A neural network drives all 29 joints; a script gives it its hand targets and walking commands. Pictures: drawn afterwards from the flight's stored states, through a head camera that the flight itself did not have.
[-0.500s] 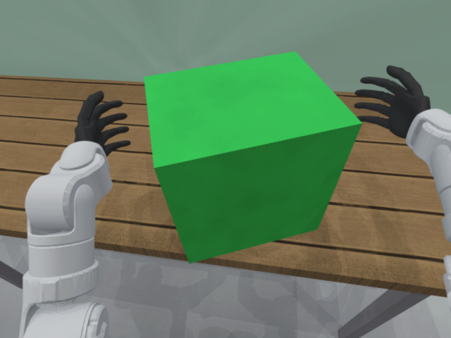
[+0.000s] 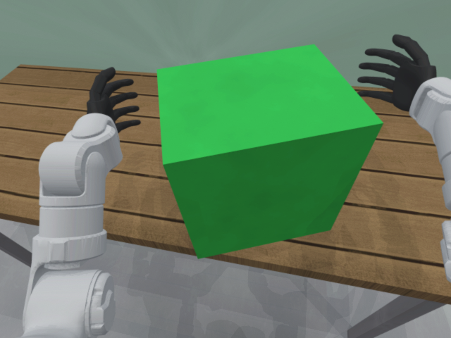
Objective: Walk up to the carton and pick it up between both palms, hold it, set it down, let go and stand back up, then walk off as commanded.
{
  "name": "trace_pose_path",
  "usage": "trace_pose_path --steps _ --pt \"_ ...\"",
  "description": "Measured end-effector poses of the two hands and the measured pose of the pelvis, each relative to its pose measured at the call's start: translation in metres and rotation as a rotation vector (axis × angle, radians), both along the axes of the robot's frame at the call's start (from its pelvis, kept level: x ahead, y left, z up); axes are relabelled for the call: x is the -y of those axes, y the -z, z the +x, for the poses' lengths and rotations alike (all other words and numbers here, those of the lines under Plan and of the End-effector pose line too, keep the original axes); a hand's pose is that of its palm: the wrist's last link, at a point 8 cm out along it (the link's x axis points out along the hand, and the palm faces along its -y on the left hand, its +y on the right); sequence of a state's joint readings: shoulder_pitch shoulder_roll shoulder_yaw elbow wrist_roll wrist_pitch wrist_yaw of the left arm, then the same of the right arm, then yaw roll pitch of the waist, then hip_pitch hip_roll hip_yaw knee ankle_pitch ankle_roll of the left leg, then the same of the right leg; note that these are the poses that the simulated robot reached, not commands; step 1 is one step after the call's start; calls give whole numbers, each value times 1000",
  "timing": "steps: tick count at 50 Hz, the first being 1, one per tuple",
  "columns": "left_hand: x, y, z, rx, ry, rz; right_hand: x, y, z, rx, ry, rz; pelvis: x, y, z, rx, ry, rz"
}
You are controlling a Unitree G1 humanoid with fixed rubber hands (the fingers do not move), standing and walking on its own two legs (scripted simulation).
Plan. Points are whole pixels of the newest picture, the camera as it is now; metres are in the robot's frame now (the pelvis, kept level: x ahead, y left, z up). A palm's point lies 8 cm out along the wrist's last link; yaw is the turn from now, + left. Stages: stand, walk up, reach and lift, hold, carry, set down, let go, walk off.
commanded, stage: reach and lift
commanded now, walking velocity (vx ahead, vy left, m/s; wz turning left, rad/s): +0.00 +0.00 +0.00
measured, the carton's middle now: (252, 158) +0.44 +0.02 +0.08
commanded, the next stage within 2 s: none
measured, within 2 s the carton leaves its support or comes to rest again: neither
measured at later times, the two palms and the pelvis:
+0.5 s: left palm (134, 157) +0.37 +0.21 +0.14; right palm (378, 138) +0.47 -0.19 +0.13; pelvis -0.01 +0.00 +0.00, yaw -1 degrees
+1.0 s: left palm (143, 173) +0.36 +0.20 +0.11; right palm (367, 147) +0.47 -0.18 +0.10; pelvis +0.00 -0.01 -0.01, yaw +0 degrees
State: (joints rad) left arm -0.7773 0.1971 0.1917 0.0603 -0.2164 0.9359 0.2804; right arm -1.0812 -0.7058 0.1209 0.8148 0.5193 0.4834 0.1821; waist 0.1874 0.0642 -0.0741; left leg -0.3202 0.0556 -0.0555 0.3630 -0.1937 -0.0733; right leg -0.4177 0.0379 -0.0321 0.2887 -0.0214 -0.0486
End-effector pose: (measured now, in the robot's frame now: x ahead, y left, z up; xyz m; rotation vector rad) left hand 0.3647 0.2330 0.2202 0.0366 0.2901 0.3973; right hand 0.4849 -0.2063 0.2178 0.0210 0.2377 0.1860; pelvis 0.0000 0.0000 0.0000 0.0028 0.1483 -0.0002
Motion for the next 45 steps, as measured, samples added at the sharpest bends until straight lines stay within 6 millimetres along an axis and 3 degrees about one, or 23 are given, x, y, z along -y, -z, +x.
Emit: trace_pose_path --steps 11,16,26,38,45 --pt "7 58 -10 -79 7 -44 -4 63 -12 -88 2 -27 3 1 -1 -6 1 -1" --pt "13 72 -9 -87 16 -46 -9 84 -18 -93 -2 -23 4 3 -5 -30 7 3" --pt "20 78 1 -90 11 -39 -18 94 -12 -80 -11 -19 4 5 -8 -65 17 11" --pt "23 110 -10 -111 -1 -62 -19 116 -16 -101 -6 -42 10 5 -1 -46 3 6" --pt "27 113 -8 -85 12 -56 -24 117 -17 -76 -15 -35 14 6 -2 -57 5 8"
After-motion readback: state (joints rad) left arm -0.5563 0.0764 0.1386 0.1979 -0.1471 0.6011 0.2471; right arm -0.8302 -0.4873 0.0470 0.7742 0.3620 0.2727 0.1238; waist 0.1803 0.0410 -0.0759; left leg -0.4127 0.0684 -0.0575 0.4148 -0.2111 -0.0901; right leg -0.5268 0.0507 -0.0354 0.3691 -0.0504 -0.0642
